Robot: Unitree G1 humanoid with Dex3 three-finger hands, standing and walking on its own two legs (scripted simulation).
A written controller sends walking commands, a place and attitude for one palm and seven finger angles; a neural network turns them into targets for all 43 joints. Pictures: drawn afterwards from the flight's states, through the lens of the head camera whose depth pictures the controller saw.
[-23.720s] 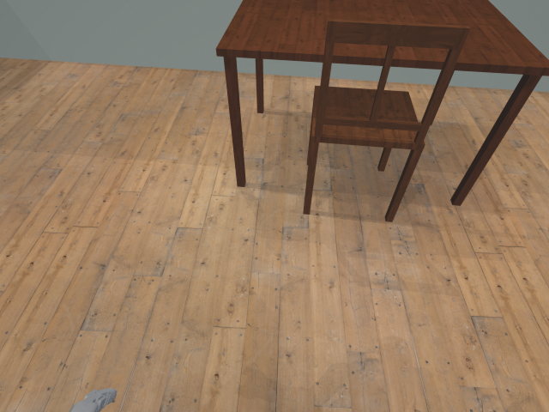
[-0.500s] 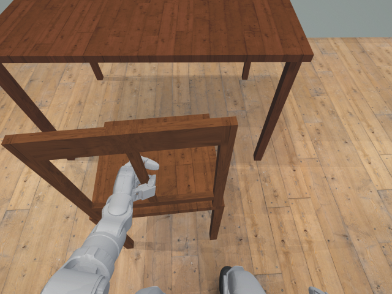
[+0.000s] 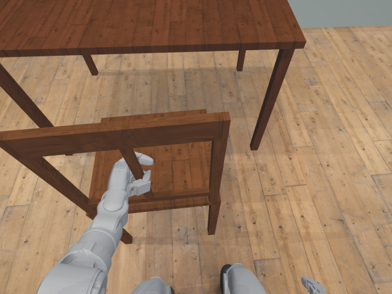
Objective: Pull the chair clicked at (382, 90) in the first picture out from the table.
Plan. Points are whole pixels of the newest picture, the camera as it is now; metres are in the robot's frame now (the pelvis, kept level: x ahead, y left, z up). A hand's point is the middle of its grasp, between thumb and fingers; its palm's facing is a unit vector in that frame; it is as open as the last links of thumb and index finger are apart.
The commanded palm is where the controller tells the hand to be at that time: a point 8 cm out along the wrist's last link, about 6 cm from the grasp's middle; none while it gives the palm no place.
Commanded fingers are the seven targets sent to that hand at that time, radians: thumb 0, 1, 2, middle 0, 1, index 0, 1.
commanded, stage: step backward, pulling the chair out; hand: left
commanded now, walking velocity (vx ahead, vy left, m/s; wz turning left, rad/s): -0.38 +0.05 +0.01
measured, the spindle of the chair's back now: (139, 175) +0.38 +0.15 -0.06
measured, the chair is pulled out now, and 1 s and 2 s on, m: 0.35 0.43 0.75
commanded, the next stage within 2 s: stop walking, hand still on the chair in 1.64 s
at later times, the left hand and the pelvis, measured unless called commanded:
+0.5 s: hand (144, 193) +0.33 +0.12 -0.05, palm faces +0.01 -0.98 -0.20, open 5.4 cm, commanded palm +0.31 +0.18 -0.04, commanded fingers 0.00 0.90 0.90 -0.50 -1.45 -0.50 -1.45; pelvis -0.03 +0.00 +0.01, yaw +0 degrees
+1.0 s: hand (137, 218) +0.27 +0.13 -0.05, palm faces -0.01 -0.98 -0.21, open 5.4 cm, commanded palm +0.24 +0.19 -0.04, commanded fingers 0.00 0.90 0.90 -0.50 -1.45 -0.50 -1.45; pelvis -0.10 +0.01 +0.02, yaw -4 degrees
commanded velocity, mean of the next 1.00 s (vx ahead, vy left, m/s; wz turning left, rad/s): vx -0.38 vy -0.03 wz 0.03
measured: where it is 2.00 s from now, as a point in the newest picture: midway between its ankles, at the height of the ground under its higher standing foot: outside the picture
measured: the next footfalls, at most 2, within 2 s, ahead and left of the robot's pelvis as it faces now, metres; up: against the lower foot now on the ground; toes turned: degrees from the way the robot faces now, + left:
left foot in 0.58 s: -0.05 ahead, +0.15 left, +0.00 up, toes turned -2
right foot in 0.82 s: -0.05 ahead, -0.13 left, +0.00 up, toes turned -6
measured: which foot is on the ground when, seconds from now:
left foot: down 0.00-0.38, up 0.40-0.56, down 0.58-1.00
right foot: down 0.00-0.62, up 0.64-0.80, down 0.82-1.00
